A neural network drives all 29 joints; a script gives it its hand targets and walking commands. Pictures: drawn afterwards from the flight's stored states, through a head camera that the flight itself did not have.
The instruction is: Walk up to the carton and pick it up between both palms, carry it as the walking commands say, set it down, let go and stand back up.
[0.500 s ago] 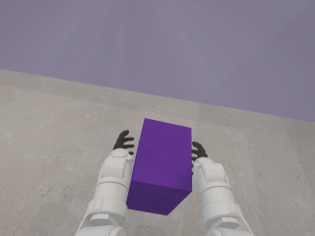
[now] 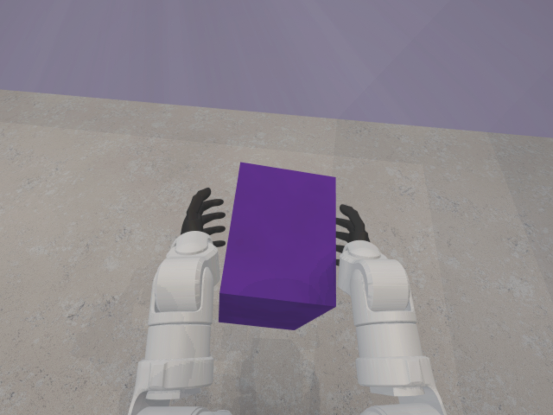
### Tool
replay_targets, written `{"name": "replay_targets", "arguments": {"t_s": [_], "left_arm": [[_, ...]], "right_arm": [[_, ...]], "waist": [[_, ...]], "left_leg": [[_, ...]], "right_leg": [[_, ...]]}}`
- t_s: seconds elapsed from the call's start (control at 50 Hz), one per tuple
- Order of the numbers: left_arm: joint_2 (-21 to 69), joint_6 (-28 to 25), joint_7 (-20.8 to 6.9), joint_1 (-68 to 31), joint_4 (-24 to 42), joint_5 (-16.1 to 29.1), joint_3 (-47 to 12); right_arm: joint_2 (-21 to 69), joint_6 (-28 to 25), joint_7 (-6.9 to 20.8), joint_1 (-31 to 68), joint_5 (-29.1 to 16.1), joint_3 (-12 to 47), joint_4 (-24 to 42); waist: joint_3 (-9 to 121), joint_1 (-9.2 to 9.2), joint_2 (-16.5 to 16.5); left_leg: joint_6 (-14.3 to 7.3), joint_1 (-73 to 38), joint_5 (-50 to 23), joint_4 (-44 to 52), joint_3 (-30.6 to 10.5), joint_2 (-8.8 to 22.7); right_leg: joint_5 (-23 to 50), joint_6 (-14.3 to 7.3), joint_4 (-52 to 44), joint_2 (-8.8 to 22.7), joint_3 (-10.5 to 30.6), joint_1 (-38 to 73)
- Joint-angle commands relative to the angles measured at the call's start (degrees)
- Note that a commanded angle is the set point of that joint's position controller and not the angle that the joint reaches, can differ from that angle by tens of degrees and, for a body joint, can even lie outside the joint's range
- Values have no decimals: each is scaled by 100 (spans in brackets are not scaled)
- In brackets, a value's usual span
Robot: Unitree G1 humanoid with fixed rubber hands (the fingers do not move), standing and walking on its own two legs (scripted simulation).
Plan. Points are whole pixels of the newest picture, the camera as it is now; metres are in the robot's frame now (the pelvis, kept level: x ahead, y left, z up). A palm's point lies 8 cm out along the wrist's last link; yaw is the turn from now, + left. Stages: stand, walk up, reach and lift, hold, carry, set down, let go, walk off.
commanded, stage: carry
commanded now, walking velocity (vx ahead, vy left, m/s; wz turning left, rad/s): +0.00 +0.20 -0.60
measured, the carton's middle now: (270, 257) +0.37 +0.02 +0.00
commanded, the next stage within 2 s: none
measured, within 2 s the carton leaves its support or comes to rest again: neither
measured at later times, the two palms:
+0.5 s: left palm (168, 214) +0.38 +0.17 +0.09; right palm (318, 233) +0.34 -0.05 +0.10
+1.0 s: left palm (223, 216) +0.36 +0.08 +0.12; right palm (372, 307) +0.24 -0.10 +0.10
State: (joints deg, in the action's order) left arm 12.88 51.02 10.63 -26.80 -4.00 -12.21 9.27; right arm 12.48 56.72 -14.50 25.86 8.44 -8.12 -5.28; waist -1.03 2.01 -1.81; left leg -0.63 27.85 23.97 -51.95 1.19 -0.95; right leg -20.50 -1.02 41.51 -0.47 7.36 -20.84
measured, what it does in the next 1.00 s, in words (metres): steps to the left, turning right: left foot, then right foot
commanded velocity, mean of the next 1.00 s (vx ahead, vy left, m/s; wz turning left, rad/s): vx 0.00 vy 0.20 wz -0.60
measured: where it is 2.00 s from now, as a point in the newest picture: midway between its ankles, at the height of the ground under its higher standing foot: outside the picture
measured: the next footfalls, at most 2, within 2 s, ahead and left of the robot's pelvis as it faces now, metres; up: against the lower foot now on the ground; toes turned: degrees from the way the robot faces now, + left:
left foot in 0.34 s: +0.10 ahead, +0.19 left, +0.00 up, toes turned -8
right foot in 0.72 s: +0.03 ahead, +0.03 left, +0.00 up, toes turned -24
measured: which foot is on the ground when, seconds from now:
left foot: up 0.00-0.32, down 0.34-0.72, up 0.74-1.00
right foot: down 0.00-0.32, up 0.34-0.70, down 0.72-1.00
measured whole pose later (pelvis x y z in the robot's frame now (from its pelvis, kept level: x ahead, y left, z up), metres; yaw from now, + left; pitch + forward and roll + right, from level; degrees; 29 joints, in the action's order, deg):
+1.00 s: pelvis +0.02 +0.17 +0.01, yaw -33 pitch +4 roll +5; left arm 12.7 63.5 15.9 -26.3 8.6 -6.9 7.1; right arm 12.0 63.9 -19.6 24.7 3.6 -4.5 9.0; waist -2.0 0.9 -1.0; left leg 0.5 29.6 27.4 -59.3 5.3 2.4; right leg -14.7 1.1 36.0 0.4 11.3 -24.8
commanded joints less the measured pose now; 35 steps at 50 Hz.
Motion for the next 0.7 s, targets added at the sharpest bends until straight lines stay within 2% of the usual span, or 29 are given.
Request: {"name": "replay_targets", "arguments": {"t_s": [0.0,0.04,0.08,0.1,0.12,0.14,0.16,0.22,0.24,0.26,0.28,0.3,0.32,0.34,0.36,0.38,0.4,0.42,0.44,0.46,0.48,0.54,0.56,0.58,0.6,0.62,0.64,0.66,0.68], "left_arm": [[5610,554,-903,-1810,1389,2428,-2963],[5456,768,-816,-1068,1344,2335,-2784],[5308,913,-684,-609,1198,2215,-2527],[5138,938,-634,-638,1412,2183,-2500],[5168,1054,-626,-493,1306,2203,-2519],[5097,1054,-600,-704,1647,2273,-2595],[5103,1167,-573,-621,1377,2251,-2523],[5037,1197,-506,-1156,1816,2347,-2616],[5089,1217,-474,-1145,1628,2269,-2541],[5220,1215,-464,-1551,1939,2450,-2719],[5263,1250,-467,-1621,1669,2407,-2692],[5288,1253,-399,-1817,1999,2415,-2867],[5362,1237,-375,-1949,2052,2510,-2988],[5347,1261,-390,-1531,1836,2431,-2916],[5506,1288,-396,-1509,1700,2488,-2982],[5650,1179,-425,-1696,1945,2646,-3141],[5758,1153,-412,-1952,2092,2724,-3281],[5586,1147,-387,-1990,1923,2629,-3272],[5638,1153,-375,-1894,1956,2626,-3299],[5579,1183,-343,-1871,1793,2543,-3261],[5572,1167,-299,-1813,1980,2542,-3270],[5499,1195,-313,-1855,2032,2533,-3232],[5515,1228,-295,-1834,1963,2544,-3242],[5677,1259,-355,-1571,1834,2539,-3183],[5542,1283,-375,-1731,1891,2547,-3112],[5469,1315,-374,-1579,1810,2468,-2992],[5518,1299,-388,-1667,1900,2479,-2913],[5551,1264,-422,-1546,1803,2465,-2809],[5664,1205,-446,-1378,1683,2516,-2738]], "right_arm": [[5911,-160,777,3391,-2397,4046,2698],[5675,31,637,2935,-2332,3963,2934],[5464,213,519,2880,-2314,3950,3068],[5436,258,500,2984,-2413,3988,3145],[5418,415,505,2446,-2296,3806,2841],[5364,446,489,2435,-2269,3725,2861],[5394,560,450,2123,-2161,3590,2469],[5225,597,484,2295,-2192,3331,2600],[5331,611,551,2429,-2288,3404,2567],[5354,637,536,2259,-2181,3168,2503],[5240,588,549,2548,-2215,3115,2640],[5307,622,539,2139,-2111,2894,2251],[5212,517,521,2576,-2179,2886,2742],[5342,569,583,2025,-2064,2805,2371],[5326,555,558,1864,-1957,2712,2326],[5327,443,613,1890,-2019,2732,2572],[5320,410,631,1976,-1995,2694,2573],[5178,395,619,1891,-1906,2557,2325],[5184,384,652,2021,-1932,2651,2479],[5152,443,645,1625,-1808,2478,2029],[5111,400,654,1795,-1894,2501,2295],[5126,385,619,1699,-1849,2479,2243],[5144,419,601,1502,-1773,2435,2093],[5192,380,590,1787,-1842,2552,2524],[5252,424,588,1745,-1787,2562,2319],[5263,445,585,1636,-1801,2580,2271],[5434,483,576,1506,-1848,2720,2060],[5393,463,556,1587,-1869,2748,2110],[5373,408,528,1874,-1957,2923,2362]], "waist": [[2913,-143,-683],[3015,-119,-772],[2849,-49,-1302],[2815,-38,-993],[2766,-36,-1190],[2780,-14,-1089],[2674,-41,-1295],[2573,-60,-944],[2887,-140,-1189],[3019,-227,-795],[3426,-315,96],[3416,-188,1844],[3653,-112,1755],[3446,-111,1251],[3117,-148,1005],[3120,-167,856],[3119,-156,1111],[3138,-164,1330],[3178,-175,1225],[3037,-166,1316],[3144,-183,1327],[3200,-239,1220],[3280,-249,1408],[3387,-244,1205],[3338,-242,1464],[3229,-239,1238],[3211,-183,992],[3310,-102,762],[3397,-50,-284]], "left_leg": [[354,1436,101,-1116,-277,54],[398,1260,35,-1092,-189,54],[431,1329,358,-469,-107,-25],[438,1236,363,-279,-48,-61],[501,1320,368,-339,-97,-17],[543,1153,378,205,-105,-111],[541,965,297,229,-21,-49],[572,-264,-129,1562,-3,-113],[456,-1255,-681,2185,-174,132],[463,-2021,-1523,2951,172,87],[136,-3472,-2913,2987,-679,1177],[-395,-4255,-4992,2541,-1996,2628],[-669,-4038,-5514,2128,-1495,2815],[-622,-3720,-5110,2158,-1009,2599],[-561,-3497,-5238,2118,-518,2188],[-480,-3620,-5785,2114,-201,1992],[-490,-3605,-6336,2047,95,1870],[-517,-3465,-6037,2015,175,1793],[-591,-3419,-5875,2027,247,1808],[-545,-3286,-5405,2043,484,1723],[-587,-3472,-5369,2000,549,1702],[-834,-3442,-5399,1932,270,1957],[-828,-3554,-5536,1853,287,1962],[-910,-3480,-5440,1776,298,1960],[-957,-3206,-5176,1654,290,1959],[-985,-3210,-4969,1499,286,1926],[-814,-2941,-4872,1278,599,1700],[-512,-2446,-3994,867,806,1400],[-144,-898,-1709,529,843,1080]], "right_leg": [[5845,-406,-885,1501,1861,2557],[5467,-357,-987,1463,1806,2476],[5969,-495,-981,1487,2030,2675],[6110,-532,-935,1438,1936,2658],[6288,-600,-844,1460,2062,2551],[6280,-598,-765,1395,2227,2570],[6207,-563,-740,1353,1910,2284],[4922,-328,-770,1045,1841,1248],[4207,-148,-613,986,1678,783],[3496,-9,-182,669,1243,302],[928,241,520,239,678,-917],[-2043,485,1635,-267,-303,-2333],[-1920,474,2481,76,-451,-2110],[-1675,494,2720,154,-576,-1983],[-1348,583,2681,219,-640,-1965],[-1138,476,2612,140,-718,-2078],[-1029,463,2732,127,-819,-1987],[-975,474,2672,120,-984,-1840],[-874,521,2568,116,-1068,-1785],[-920,535,2483,119,-1128,-1758],[-901,572,2193,69,-1221,-1741],[-957,465,1747,106,-1231,-1562],[-939,417,1398,153,-1188,-1506],[-796,373,1025,185,-1130,-1305],[-536,315,473,302,-1120,-959],[-90,238,-379,256,-1248,-756],[575,183,-1121,205,-1338,-153],[1486,120,-1926,458,-810,545],[3581,-75,-1706,1134,310,1891]]}}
